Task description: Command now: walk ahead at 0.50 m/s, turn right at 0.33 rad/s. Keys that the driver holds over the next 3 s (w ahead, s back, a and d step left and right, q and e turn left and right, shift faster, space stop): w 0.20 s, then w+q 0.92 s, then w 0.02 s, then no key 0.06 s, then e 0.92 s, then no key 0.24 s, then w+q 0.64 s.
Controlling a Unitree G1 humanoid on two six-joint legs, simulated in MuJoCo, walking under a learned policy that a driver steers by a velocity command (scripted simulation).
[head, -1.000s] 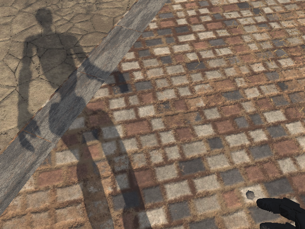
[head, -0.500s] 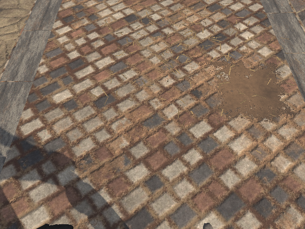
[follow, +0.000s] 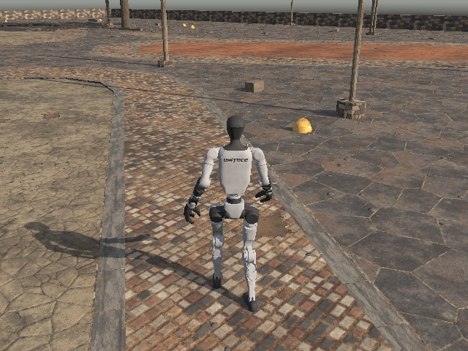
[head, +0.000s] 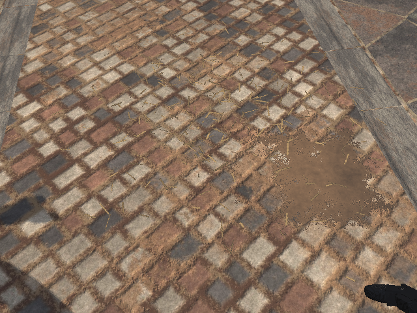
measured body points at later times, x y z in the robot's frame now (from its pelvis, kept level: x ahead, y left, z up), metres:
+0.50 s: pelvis +0.26 -0.01 +0.00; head +0.29 -0.02 +0.45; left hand +0.52 +0.21 -0.05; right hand +0.24 -0.30 -0.13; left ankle +0.13 +0.12 -0.73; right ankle +0.38 -0.13 -0.73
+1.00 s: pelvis +0.51 +0.04 -0.01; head +0.54 +0.07 +0.44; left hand +0.42 +0.33 -0.14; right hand +0.81 -0.10 -0.08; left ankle +0.59 +0.17 -0.73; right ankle +0.38 -0.13 -0.72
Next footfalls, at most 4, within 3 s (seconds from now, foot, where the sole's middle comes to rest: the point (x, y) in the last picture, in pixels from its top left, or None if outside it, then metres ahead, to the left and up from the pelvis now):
0.50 right None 0.42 -0.13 -0.76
1.00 left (183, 264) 0.63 0.19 -0.76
1.46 right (212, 194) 0.92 0.11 -0.76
1.88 left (155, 215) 0.82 0.32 -0.76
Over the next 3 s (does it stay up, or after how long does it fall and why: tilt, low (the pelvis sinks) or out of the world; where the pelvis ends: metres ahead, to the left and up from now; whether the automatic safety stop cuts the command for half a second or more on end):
stays up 0.95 0.26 0.02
